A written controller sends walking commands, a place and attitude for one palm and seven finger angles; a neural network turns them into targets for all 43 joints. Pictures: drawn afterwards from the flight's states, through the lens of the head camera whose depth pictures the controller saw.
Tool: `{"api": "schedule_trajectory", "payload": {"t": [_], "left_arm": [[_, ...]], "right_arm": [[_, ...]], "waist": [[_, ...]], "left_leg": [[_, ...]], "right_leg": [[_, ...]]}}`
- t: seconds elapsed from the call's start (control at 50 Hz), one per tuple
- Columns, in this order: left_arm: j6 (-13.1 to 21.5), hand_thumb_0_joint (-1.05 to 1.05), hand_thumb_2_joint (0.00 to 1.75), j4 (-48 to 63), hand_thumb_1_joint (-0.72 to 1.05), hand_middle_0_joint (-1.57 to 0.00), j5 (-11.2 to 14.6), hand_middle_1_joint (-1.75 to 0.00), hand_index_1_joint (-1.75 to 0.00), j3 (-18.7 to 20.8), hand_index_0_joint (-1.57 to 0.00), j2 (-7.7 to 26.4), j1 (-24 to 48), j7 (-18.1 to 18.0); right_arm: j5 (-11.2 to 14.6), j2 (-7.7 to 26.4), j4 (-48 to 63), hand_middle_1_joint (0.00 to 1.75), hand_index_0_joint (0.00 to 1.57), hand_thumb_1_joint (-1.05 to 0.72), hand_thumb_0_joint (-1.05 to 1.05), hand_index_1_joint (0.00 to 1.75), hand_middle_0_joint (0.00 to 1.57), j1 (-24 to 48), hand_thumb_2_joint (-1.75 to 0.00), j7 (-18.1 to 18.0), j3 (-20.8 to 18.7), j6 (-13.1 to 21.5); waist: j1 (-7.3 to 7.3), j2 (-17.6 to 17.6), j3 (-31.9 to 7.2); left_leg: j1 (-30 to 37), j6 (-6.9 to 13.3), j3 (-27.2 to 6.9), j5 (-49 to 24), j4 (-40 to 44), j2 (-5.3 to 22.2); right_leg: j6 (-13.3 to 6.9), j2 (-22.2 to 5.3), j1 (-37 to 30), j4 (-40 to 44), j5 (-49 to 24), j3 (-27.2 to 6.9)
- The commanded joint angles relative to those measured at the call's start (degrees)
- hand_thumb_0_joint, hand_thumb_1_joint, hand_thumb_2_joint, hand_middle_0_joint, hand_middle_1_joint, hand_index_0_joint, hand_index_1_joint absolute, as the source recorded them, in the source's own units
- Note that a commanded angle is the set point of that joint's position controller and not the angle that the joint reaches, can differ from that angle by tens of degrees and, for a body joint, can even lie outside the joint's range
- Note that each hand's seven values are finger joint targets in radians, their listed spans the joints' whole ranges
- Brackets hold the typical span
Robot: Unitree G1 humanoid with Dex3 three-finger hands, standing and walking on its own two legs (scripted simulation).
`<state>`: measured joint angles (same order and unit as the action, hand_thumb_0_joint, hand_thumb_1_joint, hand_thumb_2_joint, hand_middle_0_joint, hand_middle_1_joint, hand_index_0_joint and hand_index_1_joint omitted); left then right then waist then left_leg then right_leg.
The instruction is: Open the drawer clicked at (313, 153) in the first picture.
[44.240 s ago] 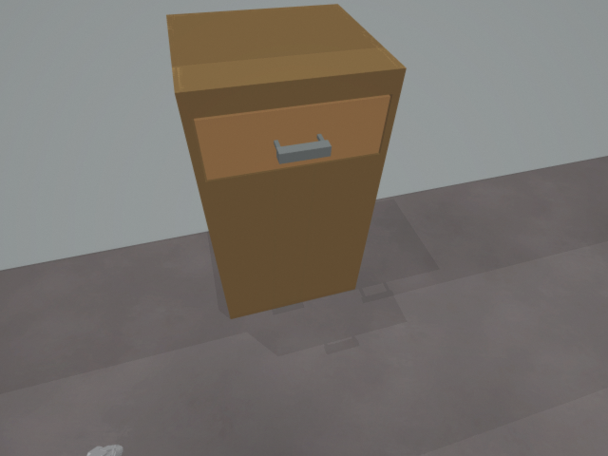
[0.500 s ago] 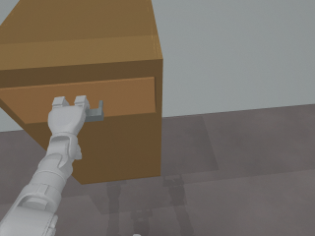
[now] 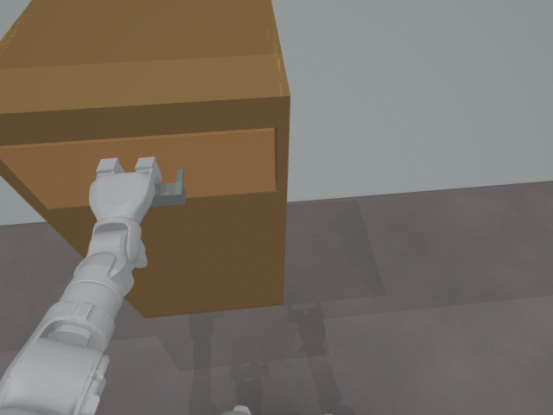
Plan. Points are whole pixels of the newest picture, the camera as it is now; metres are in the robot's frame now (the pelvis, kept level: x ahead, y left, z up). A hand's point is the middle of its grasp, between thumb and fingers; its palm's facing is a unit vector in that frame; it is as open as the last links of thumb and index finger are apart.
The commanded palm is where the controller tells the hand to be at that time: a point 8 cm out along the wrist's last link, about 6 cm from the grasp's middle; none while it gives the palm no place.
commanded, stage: lift the hand off the handle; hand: left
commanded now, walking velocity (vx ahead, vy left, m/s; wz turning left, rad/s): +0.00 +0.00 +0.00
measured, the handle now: (149, 186) +0.48 +0.25 +0.02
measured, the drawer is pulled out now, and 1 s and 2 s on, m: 0.00 0.00 0.00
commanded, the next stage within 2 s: draw the hand back to the body in 1.22 s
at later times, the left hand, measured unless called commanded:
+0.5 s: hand (132, 191) +0.43 +0.25 +0.06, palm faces +0.01 -0.04 -1.00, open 13.6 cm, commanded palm +0.40 +0.25 +0.14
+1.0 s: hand (113, 159) +0.42 +0.24 +0.15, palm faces +0.05 -0.03 -1.00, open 13.8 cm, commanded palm +0.39 +0.24 +0.21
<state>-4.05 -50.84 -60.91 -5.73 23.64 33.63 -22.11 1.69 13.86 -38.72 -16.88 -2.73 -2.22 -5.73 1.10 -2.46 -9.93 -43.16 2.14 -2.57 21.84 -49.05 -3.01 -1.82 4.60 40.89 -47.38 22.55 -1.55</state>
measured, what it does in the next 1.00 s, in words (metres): stands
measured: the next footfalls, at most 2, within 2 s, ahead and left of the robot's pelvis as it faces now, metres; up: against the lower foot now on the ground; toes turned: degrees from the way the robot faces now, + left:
none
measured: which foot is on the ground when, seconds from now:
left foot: down 0.00-1.00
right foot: down 0.00-1.00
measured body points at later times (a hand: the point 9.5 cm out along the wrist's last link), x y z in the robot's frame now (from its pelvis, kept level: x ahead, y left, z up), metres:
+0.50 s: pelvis +0.02 +0.01 +0.02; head +0.07 -0.01 +0.47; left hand +0.43 +0.25 +0.11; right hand +0.10 -0.26 -0.11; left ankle +0.01 +0.10 -0.70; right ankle +0.00 -0.10 -0.70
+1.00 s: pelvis +0.03 +0.00 +0.03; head +0.04 -0.03 +0.48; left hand +0.41 +0.24 +0.20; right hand +0.20 -0.24 -0.08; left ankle +0.01 +0.10 -0.70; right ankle +0.00 -0.10 -0.70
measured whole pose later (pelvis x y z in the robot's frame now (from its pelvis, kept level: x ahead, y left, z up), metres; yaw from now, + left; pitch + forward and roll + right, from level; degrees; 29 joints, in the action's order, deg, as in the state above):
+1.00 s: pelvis +0.03 +0.00 +0.03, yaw +1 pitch +6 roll +0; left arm -7.7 -28.6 -55.2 -7.7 26.2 29.3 -3.8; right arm 3.1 14.2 -36.7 -9.1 -4.3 -0.1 -8.2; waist -1.8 -3.7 -6.2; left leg -21.6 2.2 -2.8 17.5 -33.2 -3.7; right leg -2.0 3.2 19.9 -33.0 19.0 -2.4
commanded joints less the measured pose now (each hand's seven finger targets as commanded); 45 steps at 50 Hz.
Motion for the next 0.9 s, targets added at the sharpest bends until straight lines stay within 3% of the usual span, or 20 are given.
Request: {"api": "schedule_trajectory", "payload": {"t": [0.0, 0.08, 0.12, 0.24, 0.28, 0.34, 0.38, 0.42, 0.46, 0.5, 0.52, 0.56, 0.66, 0.7, 0.76, 0.78, 0.8, 0.82, 0.86, 0.88], "left_arm": [[0.1, 0.0, 0.3, 7.8, -0.5, -0.3, 0.9, -1.2, -1.2, 2.6, -0.3, 9.7, 19.5, 0.1], [0.5, 0.0, 0.3, 9.2, -0.5, -0.3, 1.1, -1.2, -1.2, 5.0, -0.3, 13.4, 22.9, 0.3], [0.9, 0.0, 0.3, 11.2, -0.5, -0.3, 1.2, -1.2, -1.2, 4.3, -0.3, 12.6, 23.9, 0.3], [1.8, 0.0, 0.3, 14.6, -0.5, -0.3, 1.0, -1.2, -1.2, 7.6, -0.3, 16.2, 23.2, 0.2], [1.5, 0.0, 0.3, 15.5, -0.5, -0.3, 1.1, -1.2, -1.2, 6.3, -0.3, 14.5, 23.2, 0.0], [-0.1, 0.0, 0.3, 15.8, -0.5, -0.3, 1.4, -1.2, -1.2, 9.0, -0.3, 17.2, 19.8, 0.3], [-1.1, 0.0, 0.3, 17.1, -0.5, -0.3, 2.1, -1.2, -1.2, 7.4, -0.3, 15.6, 20.0, 1.3], [-1.1, 0.0, 0.3, 20.6, -0.5, -0.3, 2.3, -1.2, -1.2, 8.3, -0.3, 17.2, 21.9, 1.9], [-1.2, 0.0, 0.3, 24.8, -0.5, -0.3, 2.6, -1.2, -1.2, 9.4, -0.3, 18.4, 19.9, 2.5], [-1.7, 0.0, 0.3, 28.0, -0.5, -0.3, 2.8, -1.2, -1.2, 8.3, -0.3, 16.5, 16.5, 3.5], [-2.5, 0.0, 0.3, 28.0, -0.5, -0.3, 3.3, -1.2, -1.2, 6.8, -0.3, 14.6, 14.6, 4.3], [-3.7, 0.0, 0.3, 27.6, -0.5, -0.3, 3.6, -1.2, -1.2, 6.8, -0.3, 15.0, 14.2, 5.9], [-6.6, 0.0, 0.3, 31.2, -0.5, -0.3, 4.4, -1.2, -1.2, 1.3, -0.3, 11.1, 15.9, 10.8], [-7.1, 0.0, 0.3, 31.1, -0.5, -0.3, 4.3, -1.2, -1.2, 2.1, -0.3, 12.6, 16.1, 12.5], [-6.2, 0.0, 0.3, 32.5, -0.5, -0.3, 4.8, -1.2, -1.2, 1.5, -0.3, 13.1, 20.8, 14.5], [-5.7, 0.0, 0.3, 31.6, -0.5, -0.3, 4.5, -1.2, -1.2, 3.3, -0.3, 15.0, 20.3, 14.8], [-5.3, 0.0, 0.3, 32.2, -0.5, -0.3, 4.5, -1.2, -1.2, 1.8, -0.3, 13.6, 21.3, 15.2], [-4.6, 0.0, 0.3, 32.9, -0.5, -0.3, 4.6, -1.2, -1.2, 3.3, -0.3, 15.1, 22.0, 15.3], [-3.8, 0.0, 0.3, 32.3, -0.5, -0.3, 4.6, -1.2, -1.2, 5.6, -0.3, 17.7, 21.7, 15.4], [-3.6, 0.0, 0.3, 32.5, -0.5, -0.3, 4.8, -1.2, -1.2, 5.3, -0.3, 16.9, 20.3, 15.4]], "right_arm": [[-0.2, 7.9, 5.5, 0.3, 0.2, -0.9, 0.0, 0.3, 0.2, -2.2, -0.9, -0.7, -2.7, 1.5], [0.0, 8.2, 5.0, 0.3, 0.2, -0.9, 0.0, 0.3, 0.2, -1.9, -0.9, -1.2, -2.6, 1.6], [0.1, 8.0, 5.1, 0.3, 0.2, -0.9, 0.0, 0.3, 0.2, -1.4, -0.9, -1.2, -2.6, 1.9], [0.0, 8.2, 5.3, 0.3, 0.2, -0.9, 0.0, 0.3, 0.2, -0.8, -0.9, -1.5, -2.7, 2.2], [0.1, 7.9, 5.3, 0.3, 0.2, -0.9, 0.0, 0.3, 0.2, -0.6, -0.9, -1.3, -2.6, 2.4], [0.1, 8.3, 5.6, 0.3, 0.2, -0.9, 0.0, 0.3, 0.2, 0.3, -0.9, -1.0, -2.7, 2.1], [0.4, 8.2, 5.8, 0.3, 0.2, -0.9, 0.0, 0.3, 0.2, 0.5, -0.9, -0.9, -2.6, 2.0], [0.5, 8.5, 6.0, 0.3, 0.2, -0.9, 0.0, 0.3, 0.2, 1.2, -0.9, -1.0, -2.7, 2.0], [0.4, 8.4, 6.7, 0.3, 0.2, -0.9, 0.0, 0.3, 0.2, 1.9, -0.9, -1.1, -2.9, 2.1], [0.4, 8.2, 7.1, 0.3, 0.2, -0.9, 0.0, 0.3, 0.2, 2.7, -0.9, -0.9, -3.0, 2.0], [0.5, 8.1, 7.1, 0.3, 0.2, -0.9, 0.0, 0.3, 0.2, 3.2, -0.9, -0.8, -2.9, 1.9], [0.8, 8.4, 6.9, 0.3, 0.2, -0.9, 0.0, 0.3, 0.2, 3.9, -0.9, -0.7, -2.6, 1.6], [1.3, 8.3, 7.8, 0.3, 0.2, -0.9, 0.0, 0.3, 0.2, 6.8, -0.9, -0.7, -2.0, 0.5], [1.2, 8.4, 7.9, 0.3, 0.2, -0.9, 0.0, 0.3, 0.2, 7.6, -0.9, -1.1, -1.6, -0.1], [1.3, 8.1, 8.2, 0.3, 0.2, -0.9, 0.0, 0.3, 0.2, 8.7, -0.9, -1.6, -0.9, -0.4], [1.3, 8.2, 8.0, 0.3, 0.2, -0.9, 0.0, 0.3, 0.2, 8.8, -0.9, -1.9, -1.0, -0.6], [1.3, 7.9, 8.3, 0.3, 0.2, -0.9, 0.0, 0.3, 0.2, 9.4, -0.9, -2.0, -0.6, -0.6], [1.1, 7.8, 8.2, 0.3, 0.2, -0.9, 0.0, 0.3, 0.2, 9.4, -0.9, -2.1, -0.6, -0.5], [1.0, 7.7, 8.3, 0.3, 0.2, -0.9, 0.0, 0.3, 0.2, 10.0, -0.9, -2.2, -0.3, -0.6], [1.1, 7.4, 8.5, 0.3, 0.2, -0.9, 0.0, 0.3, 0.2, 10.5, -0.9, -2.2, -0.2, -0.5]], "waist": [[1.98, 1.6, -16.8], [2.29, 2.0, -15.8], [2.2, 0.5, -16.0], [0.7, -0.9, -18.4], [0.85, -1.8, -17.3], [-0.69, -1.5, -18.6], [-0.15, -0.7, -17.7], [-0.07, 0.1, -18.8], [-1.04, -1.5, -21.2], [-1.46, -2.9, -21.6], [-0.95, -1.6, -20.2], [-0.68, -0.1, -16.3], [-0.32, -1.3, -12.9], [-0.55, 0.7, -12.5], [-0.46, 0.7, -11.9], [-0.83, 1.4, -11.8], [-0.95, 1.1, -11.7], [-1.33, 1.9, -12.6], [-2.21, 0.2, -12.7], [-2.53, 0.6, -12.4]], "left_leg": [[13.9, 0.7, 1.9, -12.1, 6.3, 0.6], [14.4, 0.8, 1.5, -11.5, 7.5, 0.8], [16.3, 0.8, 1.5, -12.4, 8.2, 0.9], [19.6, 0.4, 1.2, -17.4, 9.5, 1.0], [20.5, 0.3, 1.4, -18.3, 10.1, 1.1], [21.4, 0.1, 1.7, -21.4, 10.9, 1.1], [21.8, 0.2, 2.0, -22.4, 11.4, 1.1], [23.3, 0.3, 1.9, -24.2, 11.8, 1.2], [25.7, 0.2, 1.9, -28.2, 11.9, 1.2], [28.3, -0.2, 1.6, -33.6, 11.9, 1.4], [28.6, 0.0, 1.8, -33.9, 11.9, 1.5], [28.2, -0.3, 1.4, -33.3, 13.2, 1.8], [31.4, -0.5, 0.6, -31.0, 15.4, 1.8], [31.4, -0.4, 0.5, -29.7, 15.9, 1.5], [31.8, -0.3, 0.5, -26.7, 16.9, 1.2], [31.5, -0.3, 0.4, -26.5, 17.1, 1.1], [31.5, -0.2, 0.6, -26.1, 17.2, 0.9], [31.7, -0.2, 0.6, -26.0, 17.4, 0.9], [31.1, -0.3, 0.8, -25.6, 17.9, 0.6], [31.2, -0.2, 1.0, -26.0, 17.8, 0.5]], "right_leg": [[-0.5, -0.8, -8.8, 8.2, -12.1, 0.3], [-0.4, -0.9, -9.9, 9.4, -11.5, 0.2], [-0.5, -0.9, -10.1, 9.9, -11.8, 0.3], [-0.9, -0.6, -13.4, 10.1, -15.1, 0.7], [-0.9, -0.6, -13.3, 10.5, -15.7, 1.1], [-1.1, -0.5, -16.6, 10.9, -18.4, 0.9], [-0.8, -0.7, -17.6, 11.5, -20.3, 0.9], [-0.7, -0.8, -19.1, 11.9, -22.0, 0.7], [-0.8, -0.9, -21.4, 12.0, -24.9, 0.5], [-0.7, -0.9, -21.7, 12.0, -27.4, 0.8], [-0.6, -0.8, -21.7, 12.6, -27.9, 0.9], [-0.5, -0.9, -21.2, 13.4, -26.3, 1.3], [-0.8, -1.2, -20.2, 15.4, -22.2, 1.8], [-0.8, -1.3, -21.4, 16.0, -22.2, 1.7], [-0.9, -1.7, -22.2, 16.6, -21.0, 1.6], [-1.1, -1.7, -22.8, 16.7, -21.2, 1.5], [-1.0, -1.9, -22.9, 16.9, -21.3, 1.3], [-1.0, -2.0, -24.1, 17.0, -21.7, 1.2], [-1.2, -2.2, -25.6, 17.0, -21.9, 1.0], [-1.1, -2.2, -26.0, 17.2, -22.7, 0.8]]}}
